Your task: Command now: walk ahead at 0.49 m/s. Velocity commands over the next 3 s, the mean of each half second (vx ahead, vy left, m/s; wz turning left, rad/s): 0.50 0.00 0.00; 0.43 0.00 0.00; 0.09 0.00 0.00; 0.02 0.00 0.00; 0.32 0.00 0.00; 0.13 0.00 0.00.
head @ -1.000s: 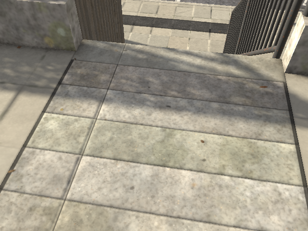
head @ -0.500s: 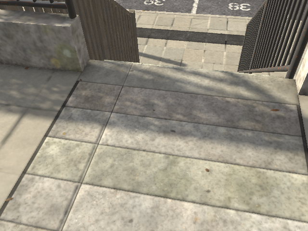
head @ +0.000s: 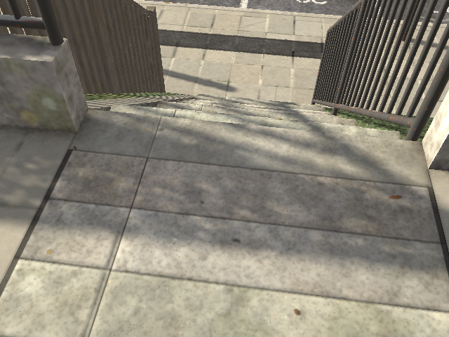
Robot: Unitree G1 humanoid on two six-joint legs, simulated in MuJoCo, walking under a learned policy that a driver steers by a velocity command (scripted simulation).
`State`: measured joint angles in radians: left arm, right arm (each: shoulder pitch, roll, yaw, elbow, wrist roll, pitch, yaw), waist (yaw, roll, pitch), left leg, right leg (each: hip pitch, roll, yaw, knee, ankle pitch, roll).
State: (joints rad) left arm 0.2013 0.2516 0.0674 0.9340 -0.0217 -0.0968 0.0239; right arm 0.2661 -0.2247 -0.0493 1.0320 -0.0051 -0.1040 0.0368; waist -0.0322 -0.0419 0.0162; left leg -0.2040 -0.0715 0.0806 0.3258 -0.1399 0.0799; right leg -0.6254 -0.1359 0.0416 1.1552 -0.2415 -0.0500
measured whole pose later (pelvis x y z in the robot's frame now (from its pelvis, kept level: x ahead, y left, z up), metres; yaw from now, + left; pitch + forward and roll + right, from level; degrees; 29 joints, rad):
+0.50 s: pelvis +0.29 -0.08 +0.00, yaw +0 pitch +1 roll +0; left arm 0.23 0.23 0.06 0.93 0.01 -0.10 -0.03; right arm 0.23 -0.27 -0.06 0.98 0.02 -0.09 0.00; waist 0.01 0.03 0.02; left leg -0.53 0.09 -0.02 1.16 -0.30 0.06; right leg -0.28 0.04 -0.07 0.40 -0.15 -0.07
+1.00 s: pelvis +0.56 -0.01 -0.01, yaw +0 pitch +2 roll -1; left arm 0.29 0.25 0.06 1.00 -0.02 -0.08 0.01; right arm 0.08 -0.24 -0.05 0.92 0.00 -0.09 0.03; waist 0.02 -0.02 0.05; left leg -0.42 -0.01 0.06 0.50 -0.11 0.05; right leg -0.38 -0.01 0.05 1.17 -0.51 0.01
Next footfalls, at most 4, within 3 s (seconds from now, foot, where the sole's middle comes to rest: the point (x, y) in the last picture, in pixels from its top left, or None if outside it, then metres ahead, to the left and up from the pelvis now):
0.32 right None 0.37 -0.16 -0.78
0.88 left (199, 277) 0.69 0.08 -0.78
1.30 right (273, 271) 0.70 -0.16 -0.78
2.52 left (196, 195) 1.02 0.09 -0.78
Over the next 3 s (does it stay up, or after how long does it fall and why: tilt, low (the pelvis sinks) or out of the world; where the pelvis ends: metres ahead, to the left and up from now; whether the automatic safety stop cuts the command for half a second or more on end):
stays up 0.97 -0.01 -0.01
